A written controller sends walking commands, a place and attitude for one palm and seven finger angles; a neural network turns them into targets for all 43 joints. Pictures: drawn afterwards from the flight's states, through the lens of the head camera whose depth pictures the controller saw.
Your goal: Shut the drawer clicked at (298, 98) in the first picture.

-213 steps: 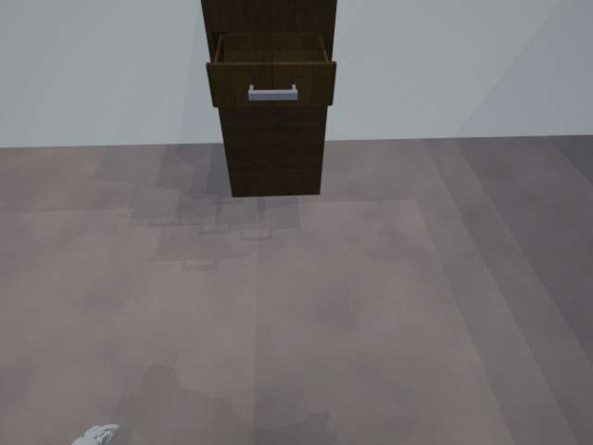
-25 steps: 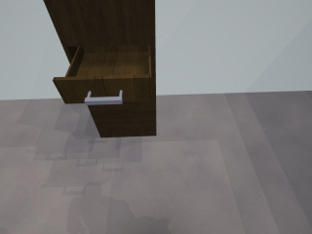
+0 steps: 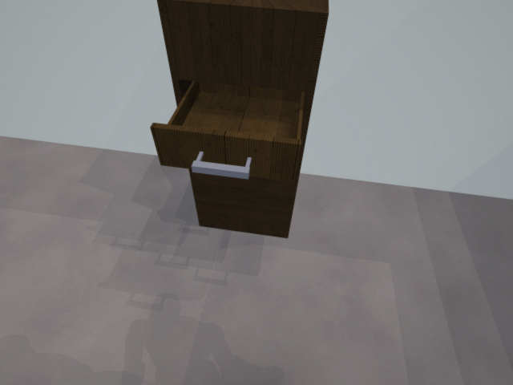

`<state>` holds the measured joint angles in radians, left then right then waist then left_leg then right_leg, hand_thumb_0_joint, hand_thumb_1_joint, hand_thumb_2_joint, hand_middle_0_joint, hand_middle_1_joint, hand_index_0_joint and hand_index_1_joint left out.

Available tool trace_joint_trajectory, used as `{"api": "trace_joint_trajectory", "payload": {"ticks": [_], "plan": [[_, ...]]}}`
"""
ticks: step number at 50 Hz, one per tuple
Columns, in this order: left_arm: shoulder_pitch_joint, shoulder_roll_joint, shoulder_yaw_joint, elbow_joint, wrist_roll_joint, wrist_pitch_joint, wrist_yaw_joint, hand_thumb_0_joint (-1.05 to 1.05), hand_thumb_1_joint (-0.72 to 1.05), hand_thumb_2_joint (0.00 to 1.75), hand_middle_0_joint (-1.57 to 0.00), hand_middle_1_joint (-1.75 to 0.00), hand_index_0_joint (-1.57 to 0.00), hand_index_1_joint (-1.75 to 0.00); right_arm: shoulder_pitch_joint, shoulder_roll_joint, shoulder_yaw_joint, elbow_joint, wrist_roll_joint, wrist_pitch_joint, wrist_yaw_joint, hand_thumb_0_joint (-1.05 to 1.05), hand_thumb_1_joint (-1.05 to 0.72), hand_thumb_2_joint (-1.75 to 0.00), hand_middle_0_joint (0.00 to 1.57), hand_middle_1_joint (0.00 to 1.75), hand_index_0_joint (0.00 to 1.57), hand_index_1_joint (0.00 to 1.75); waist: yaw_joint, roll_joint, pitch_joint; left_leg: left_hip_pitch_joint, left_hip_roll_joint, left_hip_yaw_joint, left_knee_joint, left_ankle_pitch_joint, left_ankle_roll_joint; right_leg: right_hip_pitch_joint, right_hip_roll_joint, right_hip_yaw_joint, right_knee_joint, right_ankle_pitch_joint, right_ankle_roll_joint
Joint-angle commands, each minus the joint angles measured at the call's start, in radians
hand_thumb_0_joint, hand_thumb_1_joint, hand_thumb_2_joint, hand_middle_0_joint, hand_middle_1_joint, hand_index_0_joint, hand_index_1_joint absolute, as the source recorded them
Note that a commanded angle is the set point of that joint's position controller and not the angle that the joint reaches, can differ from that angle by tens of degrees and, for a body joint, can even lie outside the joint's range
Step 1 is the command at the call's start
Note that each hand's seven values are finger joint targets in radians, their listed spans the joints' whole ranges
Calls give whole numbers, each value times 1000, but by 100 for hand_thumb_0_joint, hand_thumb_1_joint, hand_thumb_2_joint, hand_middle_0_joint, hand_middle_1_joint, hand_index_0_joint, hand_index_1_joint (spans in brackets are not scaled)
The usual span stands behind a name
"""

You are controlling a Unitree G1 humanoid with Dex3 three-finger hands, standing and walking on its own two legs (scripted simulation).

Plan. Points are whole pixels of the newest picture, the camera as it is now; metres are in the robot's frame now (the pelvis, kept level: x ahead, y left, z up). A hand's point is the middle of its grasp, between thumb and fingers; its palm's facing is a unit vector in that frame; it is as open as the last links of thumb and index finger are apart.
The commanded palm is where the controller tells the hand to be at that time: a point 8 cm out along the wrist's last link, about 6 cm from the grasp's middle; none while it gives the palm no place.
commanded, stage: take the last steps up to it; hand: left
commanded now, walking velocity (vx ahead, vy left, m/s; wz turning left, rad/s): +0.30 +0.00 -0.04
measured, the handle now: (222, 164) +0.63 +0.17 -0.08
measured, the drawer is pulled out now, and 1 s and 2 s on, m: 0.24 0.24 0.24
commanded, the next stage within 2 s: come to a stop and stand still in 0.70 s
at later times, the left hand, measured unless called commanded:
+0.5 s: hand (167, 336) +0.23 +0.21 -0.18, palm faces -0.06 -0.98 -0.17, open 7.4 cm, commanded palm none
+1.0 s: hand (212, 307) +0.29 +0.13 -0.17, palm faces -0.01 -0.97 -0.23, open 7.2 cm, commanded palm none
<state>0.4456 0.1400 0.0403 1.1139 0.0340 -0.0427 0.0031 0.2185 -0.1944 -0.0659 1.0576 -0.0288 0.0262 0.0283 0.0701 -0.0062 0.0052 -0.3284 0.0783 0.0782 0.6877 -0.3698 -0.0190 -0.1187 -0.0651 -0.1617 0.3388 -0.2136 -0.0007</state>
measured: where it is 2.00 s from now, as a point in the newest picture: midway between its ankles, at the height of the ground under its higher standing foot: outside the picture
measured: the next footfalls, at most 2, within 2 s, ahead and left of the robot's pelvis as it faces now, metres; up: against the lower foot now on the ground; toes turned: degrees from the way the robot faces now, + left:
left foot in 0.06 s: +0.06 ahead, +0.13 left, +0.00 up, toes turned +7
right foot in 0.64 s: +0.33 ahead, -0.09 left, +0.00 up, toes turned -6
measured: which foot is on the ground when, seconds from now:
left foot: up 0.00-0.04, down 0.06-0.64, up 0.66-1.00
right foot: down 0.00-0.06, up 0.08-0.62, down 0.64-1.00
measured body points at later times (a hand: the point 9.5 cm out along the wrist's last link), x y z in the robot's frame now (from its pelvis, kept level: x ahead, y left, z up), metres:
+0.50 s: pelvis +0.13 +0.03 -0.01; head +0.15 +0.04 +0.44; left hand +0.23 +0.26 -0.16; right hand +0.00 -0.14 -0.16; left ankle +0.03 +0.12 -0.75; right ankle +0.23 -0.09 -0.69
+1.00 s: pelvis +0.26 -0.05 -0.01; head +0.27 -0.07 +0.44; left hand +0.29 +0.18 -0.15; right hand +0.32 -0.28 -0.17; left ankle +0.30 +0.11 -0.71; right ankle +0.28 -0.09 -0.75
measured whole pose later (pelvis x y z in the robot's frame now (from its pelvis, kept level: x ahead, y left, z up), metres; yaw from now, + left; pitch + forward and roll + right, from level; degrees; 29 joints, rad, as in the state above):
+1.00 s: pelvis +0.26 -0.05 -0.01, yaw -5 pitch +0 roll +1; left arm 0.24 0.13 0.03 1.09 0.02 -0.03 0.03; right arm 0.16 -0.18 -0.05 1.04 -0.01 0.01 -0.03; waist 0.02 0.04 0.04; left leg -0.41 0.07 0.03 0.78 -0.36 -0.06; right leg -0.23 0.05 -0.15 0.40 -0.18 -0.12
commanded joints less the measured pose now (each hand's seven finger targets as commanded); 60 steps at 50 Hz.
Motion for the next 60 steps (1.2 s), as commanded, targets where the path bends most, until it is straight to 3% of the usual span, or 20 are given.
{"api": "trace_joint_trajectory", "payload": {"ticks": [1, 2, 3, 4, 7, 11, 14, 21, 25, 27, 29, 30, 31, 32, 33, 36, 40, 48, 56, 60], "plan": [[-14, 157, 34, -19, -14, 0, 8, 0, 90, 90, -20, -30, -20, -30, 78, -26, 8, -32, 8, -58, -16, 0, -90, -90, 20, 30, 20, 30, -83, -81, 55, 256, -47, 76, -261, 101, 12, -211, -153, 158, -65, -294, -87], [-17, 116, 24, -24, -13, 3, 4, 0, 90, 90, -20, -30, -20, -30, 165, -78, -4, -6, 10, -64, -28, 0, -90, -90, 20, 30, 20, 30, -123, 71, 28, 404, 22, -15, -310, 22, 26, -327, -104, 115, 85, -287, -53], [-49, 60, 14, -52, -16, 8, -1, 0, 90, 90, -20, -30, -20, -30, 264, -164, -27, 18, 2, -68, -37, 0, -90, -90, 20, 30, 20, 30, -167, 317, 39, 429, 245, -336, -469, -220, 92, -482, -5, 7, 361, -314, -8], [-113, 65, 13, -89, -6, 6, 1, 0, 90, 90, -20, -30, -20, -30, 321, -203, -29, 22, 1, -61, -44, 0, -90, -90, 20, 30, 20, 30, -179, 305, 86, 376, 346, -476, -574, -276, 149, -565, 12, 48, 549, -333, -10], [-112, 74, 23, -51, 0, 15, -9, 0, 90, 90, -20, -30, -20, -30, 181, -90, 6, 0, 9, -73, -56, 0, -90, -90, 20, 30, 20, 30, -105, 158, 162, 210, 275, -318, -586, -145, 134, -540, -60, 136, 736, -147, -21], [-52, 45, 26, -12, -3, 23, -14, 0, 90, 90, -20, -30, -20, -30, 192, -45, 20, 1, 16, -105, -62, 0, -90, -90, 20, 30, 20, 30, -60, 98, 113, 263, 179, -100, -533, 376, 93, -516, -41, 130, 782, 19, 9], [-92, 57, 31, -27, -8, 32, -11, 0, 90, 90, -20, -30, -20, -30, 230, -38, 28, 22, 18, -114, -68, 0, -90, -90, 20, 30, 20, 30, -53, 116, 105, 299, 183, -60, -500, 602, 96, -552, -33, 132, 791, 40, 13], [-322, 56, 21, -111, -10, 35, -22, 0, 90, 90, -20, -30, -20, -30, 342, -27, 32, 79, 5, -113, -75, 0, -90, -90, 20, 30, 20, 30, -98, 108, 179, 371, 214, -78, -496, 618, 166, -648, -47, 97, 628, 51, 6], [-434, 45, 10, -150, -15, 25, -22, 0, 90, 90, -20, -30, -20, -30, 388, -34, 29, 105, -5, -105, -75, 0, -90, -90, 20, 30, 20, 30, -134, 123, 182, 409, 211, -43, -446, 739, 163, -570, -20, 51, 439, 0, -22], [-405, 56, 11, -151, -18, 18, -18, 0, 90, 90, -20, -30, -20, -30, 368, -49, 24, 108, -6, -99, -73, 0, -90, -90, 20, 30, 20, 30, -114, 125, 148, 377, 217, -23, -375, 867, 157, -425, 17, 26, 341, -39, -47], [-253, 72, 20, -105, -16, 5, -13, 0, 90, 90, -20, -30, -20, -30, 335, -71, 17, 102, 2, -96, -72, 0, -90, -90, 20, 30, 20, 30, -48, 112, 57, 349, 195, 11, -227, 961, 132, -203, 65, 1, 255, 22, -65], [-131, 100, 31, -64, -12, -5, -10, 0, 90, 90, -20, -30, -20, -30, 317, -73, 14, 98, 10, -95, -68, 0, -90, -90, 20, 30, 20, 30, 4, 91, -16, 280, 159, 33, -86, 879, 104, -11, 70, 5, 184, 110, -70], [-12, 168, 49, -30, -8, -19, -1, 0, 90, 90, -20, -30, -20, -30, 322, -44, 15, 88, 22, -96, -57, 0, -90, -90, 20, 30, 20, 30, 51, -10, -113, 78, 109, 57, 134, 621, 68, 247, -61, 150, 194, 221, -122], [68, 254, 71, -22, -15, -21, 10, 0, 90, 90, -20, -30, -20, -30, 369, 10, 20, 62, 32, -93, -53, 0, -90, -90, 20, 30, 20, 30, 48, -236, -242, -132, -54, 91, 464, -148, 20, 420, -342, 538, 96, 434, -249], [56, 271, 70, -24, -33, -15, 13, 0, 90, 90, -20, -30, -20, -30, 315, -12, 20, 48, 34, -84, -58, 0, -90, -90, 20, 30, 20, 30, 42, -125, -227, -152, -44, -42, 632, -234, 43, 318, -387, 591, 5, 427, -304], [-177, 152, 37, -76, -32, -16, 21, 0, 90, 90, -20, -30, -20, -30, 223, 28, 13, 41, 15, -61, -49, 0, -90, -90, 20, 30, 20, 30, -55, 5, 22, -155, 52, -87, 626, -28, 38, -84, -285, 398, -103, 151, -226], [-209, 76, 15, -75, -17, -30, 26, 0, 90, 90, -20, -30, -20, -30, 272, 63, 18, 58, 1, -28, -48, 0, -90, -90, 20, 30, 20, 30, -123, -38, 39, -60, 55, -53, 437, 42, 7, -227, -196, 208, -148, 247, -178], [-144, 142, 14, -64, -15, -1, 39, 0, 90, 90, -20, -30, -20, -30, 86, 6, 24, -7, 25, -3, -58, 0, -90, -90, 20, 30, 20, 30, -62, -54, -57, -42, -12, -64, 71, 3, -39, -6, -223, 252, -7, 706, -181], [-108, 165, 31, -53, -7, 27, 47, 0, 90, 90, -20, -30, -20, -30, -21, -25, 11, -57, 25, 11, -61, 0, -90, -90, 20, 30, 20, 30, -42, -99, -19, 13, -45, -81, -18, -40, -25, -4, -243, 313, 17, 671, -208], [-142, 164, 30, -54, -16, 34, 46, 0, 90, 90, -20, -30, -20, -30, 31, -16, 13, -34, 26, -1, -60, 0, -90, -90, 20, 30, 20, 30, -71, -94, -57, 184, -38, -68, -267, 160, -9, -53, -190, 277, 47, 441, -133]]}}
